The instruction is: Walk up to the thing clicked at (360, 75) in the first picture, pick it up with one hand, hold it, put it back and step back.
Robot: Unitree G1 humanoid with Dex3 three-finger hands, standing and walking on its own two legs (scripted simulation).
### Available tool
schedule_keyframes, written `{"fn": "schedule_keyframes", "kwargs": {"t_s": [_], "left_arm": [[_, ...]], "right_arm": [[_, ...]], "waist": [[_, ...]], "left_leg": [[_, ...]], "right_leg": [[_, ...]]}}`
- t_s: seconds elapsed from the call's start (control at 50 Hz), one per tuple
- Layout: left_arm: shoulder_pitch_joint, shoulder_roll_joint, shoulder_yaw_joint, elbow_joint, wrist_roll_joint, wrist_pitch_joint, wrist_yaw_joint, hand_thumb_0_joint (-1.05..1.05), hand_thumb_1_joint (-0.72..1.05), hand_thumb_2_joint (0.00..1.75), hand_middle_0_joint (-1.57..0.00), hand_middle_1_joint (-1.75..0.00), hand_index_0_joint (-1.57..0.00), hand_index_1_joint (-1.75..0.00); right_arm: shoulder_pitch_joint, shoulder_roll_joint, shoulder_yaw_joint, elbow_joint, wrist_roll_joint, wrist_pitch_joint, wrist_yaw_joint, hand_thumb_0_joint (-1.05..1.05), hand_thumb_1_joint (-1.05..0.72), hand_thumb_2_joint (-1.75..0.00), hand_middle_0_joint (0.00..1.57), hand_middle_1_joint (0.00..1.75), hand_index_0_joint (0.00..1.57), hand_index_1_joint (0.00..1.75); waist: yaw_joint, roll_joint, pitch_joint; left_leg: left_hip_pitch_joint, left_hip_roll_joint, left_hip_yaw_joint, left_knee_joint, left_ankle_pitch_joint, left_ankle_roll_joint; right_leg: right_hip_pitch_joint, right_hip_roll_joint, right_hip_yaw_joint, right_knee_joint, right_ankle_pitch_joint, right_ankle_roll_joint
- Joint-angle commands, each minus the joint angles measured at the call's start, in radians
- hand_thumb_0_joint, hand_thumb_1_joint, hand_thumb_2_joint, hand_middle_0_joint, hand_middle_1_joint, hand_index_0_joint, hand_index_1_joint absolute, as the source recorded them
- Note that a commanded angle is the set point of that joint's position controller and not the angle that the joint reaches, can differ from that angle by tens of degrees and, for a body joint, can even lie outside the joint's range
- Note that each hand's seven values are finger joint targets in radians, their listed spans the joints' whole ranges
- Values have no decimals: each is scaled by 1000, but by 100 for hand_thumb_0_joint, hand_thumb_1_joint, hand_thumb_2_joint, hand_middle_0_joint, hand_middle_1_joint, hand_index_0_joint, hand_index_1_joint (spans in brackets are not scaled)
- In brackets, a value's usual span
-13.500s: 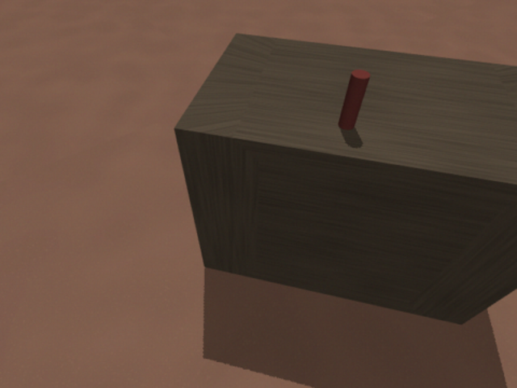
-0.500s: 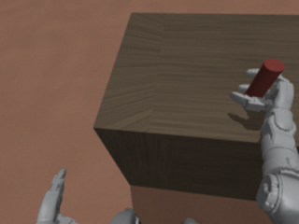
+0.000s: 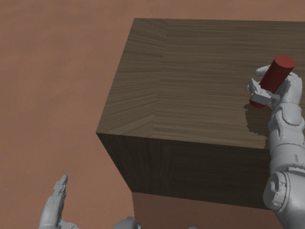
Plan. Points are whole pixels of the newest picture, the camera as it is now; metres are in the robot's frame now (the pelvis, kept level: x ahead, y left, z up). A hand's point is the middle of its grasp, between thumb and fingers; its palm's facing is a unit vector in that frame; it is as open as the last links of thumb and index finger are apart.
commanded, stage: settle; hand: right
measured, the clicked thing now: (269, 84) +0.47 -0.24 +0.11
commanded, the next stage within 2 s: lift in 0.70 s
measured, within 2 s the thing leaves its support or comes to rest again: neither
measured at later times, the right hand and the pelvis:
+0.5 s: hand (263, 78) +0.48 -0.22 +0.13, palm faces +0.22 +0.97 +0.01, open 5.3 cm; pelvis +0.00 +0.00 +0.01, yaw +0 degrees
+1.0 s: hand (268, 71) +0.47 -0.22 +0.16, palm faces +0.22 +0.97 -0.01, open 5.3 cm; pelvis +0.01 +0.00 +0.02, yaw +0 degrees
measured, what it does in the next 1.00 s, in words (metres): stands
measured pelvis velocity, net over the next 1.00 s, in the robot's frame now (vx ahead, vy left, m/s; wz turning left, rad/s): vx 0.01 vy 0.00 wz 0.00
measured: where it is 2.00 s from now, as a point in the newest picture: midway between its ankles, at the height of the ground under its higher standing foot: outside the picture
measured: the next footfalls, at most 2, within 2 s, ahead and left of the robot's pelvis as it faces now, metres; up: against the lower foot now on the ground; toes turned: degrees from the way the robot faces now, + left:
none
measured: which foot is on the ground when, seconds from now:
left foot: down 0.00-1.00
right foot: down 0.00-1.00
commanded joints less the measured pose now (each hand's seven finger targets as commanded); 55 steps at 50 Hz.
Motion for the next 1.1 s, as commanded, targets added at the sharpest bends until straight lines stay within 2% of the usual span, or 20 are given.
{"fn": "schedule_keyframes", "kwargs": {"t_s": [0.0,0.04,0.1,0.14,0.2,0.26,0.32,0.38,0.42,0.46,0.5,0.56,0.62,0.68,0.72,0.8,0.84,0.9,0.96,1.08], "left_arm": [[-24,151,78,-117,0,-55,17,0,-57,7,-6,-6,-5,-7],[-70,191,106,-187,1,-60,27,0,-58,7,-6,-5,-5,-7],[12,136,75,-85,-10,-50,15,0,-57,7,-6,-6,-5,-7],[-94,161,85,-191,-12,-64,29,0,-58,7,-6,-5,-5,-6],[3,117,60,-77,-12,-57,19,0,-57,7,-6,-5,-5,-7],[-79,200,118,-149,-7,-67,33,0,-58,7,-6,-5,-5,-6],[-12,146,90,-61,-12,-61,22,0,-57,7,-6,-5,-5,-7],[-122,170,86,-166,-10,-72,34,0,-58,7,-6,-5,-5,-6],[-30,99,44,-66,-14,-65,26,0,-58,7,-6,-5,-5,-6],[-52,123,55,-79,-17,-66,27,0,-58,7,-6,-5,-5,-6],[-73,178,101,-103,-6,-69,36,0,-57,7,-6,-5,-5,-6],[-23,124,75,-20,-19,-67,29,0,-58,7,-6,-5,-5,-6],[-94,168,89,-66,-12,-72,37,0,-58,7,-6,-5,-4,-6],[-56,128,77,13,-19,-71,30,0,-58,7,-6,-5,-4,-7],[-161,184,93,-117,-15,-80,40,0,-58,7,-6,-5,-4,-6],[-74,118,54,-22,-24,-70,35,0,-57,7,-6,-6,-5,-7],[-105,177,99,-30,-17,-73,47,0,-56,5,-6,-6,-6,-6],[-70,98,53,11,-23,-71,36,0,-56,6,-6,-6,-6,-6],[-115,139,76,-23,-22,-73,45,0,-56,6,-6,-6,-5,-6],[-161,139,84,5,-25,-71,47,0,-56,6,-5,-6,-5,-6]], "right_arm": [[-447,-228,4,-197,27,-69,8,0,-63,-122,142,136,142,136],[-597,-342,-33,-341,20,-83,-5,0,-62,-123,143,137,143,137],[-426,-191,22,-153,36,-39,15,0,-66,-122,142,136,142,136],[-599,-319,-23,-337,29,-69,1,0,-67,-121,143,135,143,135],[-457,-194,27,-172,38,-33,14,0,-65,-124,141,137,142,137],[-614,-360,-40,-362,27,-59,-2,0,-68,-126,142,139,142,139],[-490,-208,25,-215,39,-23,10,0,-68,-128,140,139,140,139],[-658,-358,-30,-407,29,-55,-4,0,-67,-128,142,140,142,140],[-528,-216,29,-245,35,-22,3,0,-67,-128,141,140,141,140],[-455,-253,-3,-182,37,-12,0,0,-70,-129,141,140,141,140],[-640,-355,-22,-384,25,-39,-11,0,-71,-130,141,141,141,141],[-482,-208,35,-222,40,1,3,0,-69,-132,139,142,140,142],[-597,-334,-17,-348,32,-19,-7,0,-71,-132,141,143,142,143],[-491,-200,40,-212,45,9,12,0,-73,-133,139,142,139,142],[-611,-335,-15,-373,39,-12,0,0,-74,-132,140,142,140,142],[-475,-202,35,-235,58,23,11,0,-69,-132,138,141,138,141],[-574,-324,-15,-370,46,6,-4,0,-70,-130,139,140,139,140],[-499,-183,53,-320,53,34,-3,0,-69,-131,138,141,139,141],[-559,-271,19,-472,53,29,-20,0,-71,-130,139,140,139,140],[-531,-217,50,-618,70,73,-31,0,-74,-129,140,140,139,140]], "waist": [[-2,-98,-394],[-10,-141,-532],[-8,-82,-340],[-11,-99,-492],[-5,-89,-351],[-16,-124,-520],[-12,-102,-375],[-23,-120,-538],[-21,-100,-375],[-29,-56,-351],[-28,-153,-487],[-19,-91,-346],[-38,-131,-463],[-20,-91,-370],[-40,-106,-497],[-30,-51,-332],[-42,-89,-440],[-49,-96,-354],[-65,-120,-452],[-82,-144,-455]], "left_leg": [[187,-42,-10,-85,260,24],[254,-40,-12,-81,315,25],[225,-42,-6,-109,269,25],[281,-36,-13,-108,292,22],[242,-37,-12,-123,259,23],[292,-35,-18,-116,331,21],[246,-40,-7,-134,295,24],[362,-28,-25,-131,355,18],[312,-32,-16,-148,296,22],[310,-31,-17,-167,269,14],[338,-30,-22,-153,317,18],[296,-36,-16,-165,307,22],[341,-32,-18,-161,341,21],[305,-37,-13,-171,333,23],[365,-33,-14,-171,342,20],[347,-30,-14,-201,297,15],[388,-24,-24,-196,330,13],[366,-30,-14,-207,316,19],[401,-29,-13,-201,361,21],[395,-36,-1,-220,365,27]], "right_leg": [[269,27,46,-115,372,9],[351,26,43,-114,444,12],[276,32,42,-146,381,8],[326,28,38,-148,377,6],[283,36,35,-163,325,4],[379,30,36,-152,430,9],[344,32,39,-169,420,10],[366,36,24,-168,409,5],[307,41,25,-187,349,4],[297,39,23,-201,309,-2],[376,36,22,-195,375,8],[342,37,26,-205,375,5],[390,33,26,-201,427,9],[370,32,29,-209,430,9],[419,27,29,-214,434,11],[347,38,22,-243,343,-1],[381,40,12,-237,368,0],[382,41,17,-256,368,3],[445,34,19,-251,439,9],[526,18,36,-273,537,20]]}}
